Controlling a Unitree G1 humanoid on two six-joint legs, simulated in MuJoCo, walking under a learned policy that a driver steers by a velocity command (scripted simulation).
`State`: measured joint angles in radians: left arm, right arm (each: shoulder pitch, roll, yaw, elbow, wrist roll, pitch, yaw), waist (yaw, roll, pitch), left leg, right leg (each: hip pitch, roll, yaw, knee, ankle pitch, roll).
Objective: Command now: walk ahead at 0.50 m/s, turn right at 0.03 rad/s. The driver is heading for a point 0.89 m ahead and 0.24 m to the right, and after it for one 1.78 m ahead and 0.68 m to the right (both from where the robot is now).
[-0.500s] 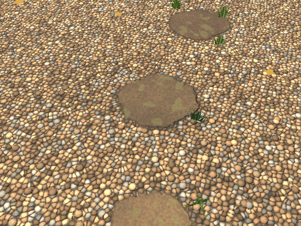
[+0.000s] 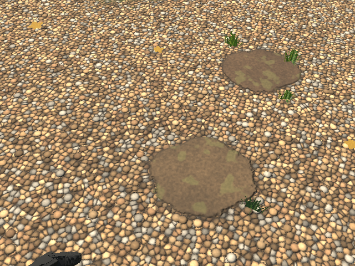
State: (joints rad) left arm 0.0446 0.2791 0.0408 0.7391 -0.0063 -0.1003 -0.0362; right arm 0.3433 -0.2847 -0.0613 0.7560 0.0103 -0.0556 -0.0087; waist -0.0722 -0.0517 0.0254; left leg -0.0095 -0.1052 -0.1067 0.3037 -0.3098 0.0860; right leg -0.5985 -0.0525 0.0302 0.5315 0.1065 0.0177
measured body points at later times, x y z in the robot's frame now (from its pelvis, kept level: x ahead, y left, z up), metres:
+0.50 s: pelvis +0.30 -0.05 +0.00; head +0.33 -0.06 +0.45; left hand +0.38 +0.23 -0.11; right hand +0.48 -0.32 -0.07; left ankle +0.50 +0.07 -0.71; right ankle +0.21 -0.12 -0.74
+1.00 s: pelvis +0.55 -0.11 -0.01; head +0.58 -0.13 +0.44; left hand +0.87 -0.03 -0.08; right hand +0.41 -0.37 -0.13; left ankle +0.51 +0.05 -0.74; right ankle +0.63 -0.32 -0.70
